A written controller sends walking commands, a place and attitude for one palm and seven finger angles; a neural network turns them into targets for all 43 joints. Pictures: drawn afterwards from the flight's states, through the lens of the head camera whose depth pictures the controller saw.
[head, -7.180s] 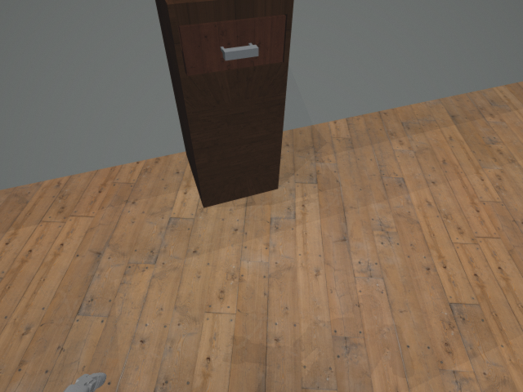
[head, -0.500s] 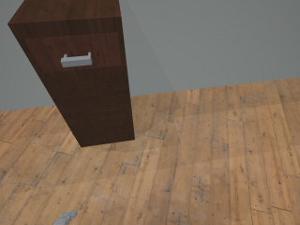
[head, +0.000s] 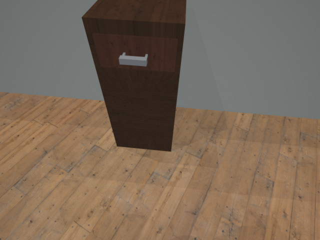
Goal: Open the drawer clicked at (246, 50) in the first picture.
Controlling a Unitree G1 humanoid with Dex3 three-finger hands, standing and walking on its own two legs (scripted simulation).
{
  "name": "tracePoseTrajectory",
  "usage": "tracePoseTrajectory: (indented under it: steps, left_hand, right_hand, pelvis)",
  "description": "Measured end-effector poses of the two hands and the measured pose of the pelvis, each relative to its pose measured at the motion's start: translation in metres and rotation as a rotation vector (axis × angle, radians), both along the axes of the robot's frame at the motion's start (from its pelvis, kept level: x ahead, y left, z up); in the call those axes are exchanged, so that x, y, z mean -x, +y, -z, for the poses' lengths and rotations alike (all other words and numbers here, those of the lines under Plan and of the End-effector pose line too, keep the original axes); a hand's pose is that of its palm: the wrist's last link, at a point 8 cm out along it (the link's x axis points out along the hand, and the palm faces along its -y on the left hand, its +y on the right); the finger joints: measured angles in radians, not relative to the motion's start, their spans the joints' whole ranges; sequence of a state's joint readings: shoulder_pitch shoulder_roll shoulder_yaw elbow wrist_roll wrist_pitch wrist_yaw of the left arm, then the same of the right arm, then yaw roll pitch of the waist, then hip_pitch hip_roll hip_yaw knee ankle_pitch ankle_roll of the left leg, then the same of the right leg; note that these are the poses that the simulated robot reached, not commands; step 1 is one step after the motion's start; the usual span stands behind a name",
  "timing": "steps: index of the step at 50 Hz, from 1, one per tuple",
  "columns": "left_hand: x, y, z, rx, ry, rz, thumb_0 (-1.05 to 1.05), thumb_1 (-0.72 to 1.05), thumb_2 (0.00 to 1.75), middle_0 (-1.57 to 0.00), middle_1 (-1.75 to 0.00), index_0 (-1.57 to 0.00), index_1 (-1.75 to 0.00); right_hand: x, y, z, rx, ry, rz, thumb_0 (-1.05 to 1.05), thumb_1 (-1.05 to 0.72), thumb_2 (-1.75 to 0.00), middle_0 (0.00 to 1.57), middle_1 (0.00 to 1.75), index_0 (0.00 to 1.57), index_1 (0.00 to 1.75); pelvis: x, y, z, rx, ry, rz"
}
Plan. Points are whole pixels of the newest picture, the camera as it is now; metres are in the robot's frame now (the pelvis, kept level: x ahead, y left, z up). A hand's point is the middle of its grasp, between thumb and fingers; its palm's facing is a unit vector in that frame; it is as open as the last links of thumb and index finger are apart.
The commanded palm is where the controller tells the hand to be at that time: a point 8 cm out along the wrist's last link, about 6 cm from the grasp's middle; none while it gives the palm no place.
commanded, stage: take the last steps up to it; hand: left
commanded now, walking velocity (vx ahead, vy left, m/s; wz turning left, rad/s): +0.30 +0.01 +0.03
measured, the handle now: (134, 57) +0.81 +0.20 +0.01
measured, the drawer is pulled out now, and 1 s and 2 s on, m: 0.00 0.00 0.00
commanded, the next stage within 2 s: come to a stop and stand still in 0.74 s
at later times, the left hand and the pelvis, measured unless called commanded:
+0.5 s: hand (113, 204) +0.25 +0.18 -0.18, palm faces -0.05 -0.98 -0.21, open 7.4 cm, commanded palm none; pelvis +0.14 +0.00 -0.02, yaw -1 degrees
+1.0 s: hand (125, 200) +0.26 +0.14 -0.18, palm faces +0.09 -0.98 -0.15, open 7.4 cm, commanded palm none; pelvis +0.30 -0.01 -0.01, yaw +0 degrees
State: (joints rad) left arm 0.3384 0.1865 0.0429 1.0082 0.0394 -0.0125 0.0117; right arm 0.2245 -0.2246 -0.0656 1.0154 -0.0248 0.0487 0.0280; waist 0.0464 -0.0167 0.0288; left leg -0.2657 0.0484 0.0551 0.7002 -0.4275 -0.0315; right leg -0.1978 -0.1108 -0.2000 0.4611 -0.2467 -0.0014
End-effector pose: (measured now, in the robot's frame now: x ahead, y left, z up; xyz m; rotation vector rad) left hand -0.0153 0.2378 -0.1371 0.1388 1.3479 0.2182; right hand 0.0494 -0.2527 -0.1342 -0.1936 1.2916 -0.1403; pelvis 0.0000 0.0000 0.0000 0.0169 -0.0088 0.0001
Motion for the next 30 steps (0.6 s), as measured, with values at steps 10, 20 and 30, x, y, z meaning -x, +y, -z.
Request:
tracePoseTrajectory:
  steps: [10,20,30]
  left_hand:
    - [0.001,0.033,0.014,0.058,0.138,-0.014,0.01,0.91,0.90,-0.20,-0.30,-0.19,-0.30]
    - [-0.160,0.019,0.009,0.037,-0.060,0.085,0.01,0.91,0.90,-0.20,-0.30,-0.19,-0.30]
    - [-0.298,-0.033,0.008,0.002,-0.245,0.140,0.00,0.91,0.90,-0.20,-0.30,-0.20,-0.30]
  right_hand:
    - [-0.013,0.055,-0.006,0.011,-0.049,0.024,0.01,-0.92,-0.90,0.20,0.29,0.20,0.30]
    - [0.032,0.067,0.011,-0.057,0.216,0.137,0.01,-0.92,-0.90,0.20,0.29,0.20,0.30]
    - [-0.023,0.023,0.034,-0.093,0.323,0.180,0.01,-0.91,-0.90,0.20,0.29,0.20,0.30]
  pelvis:
    - [-0.037,0.032,0.000,0.031,-0.015,-0.003]
    - [-0.098,0.021,0.006,0.004,-0.018,0.009]
    - [-0.178,-0.024,0.024,0.003,-0.035,0.003]
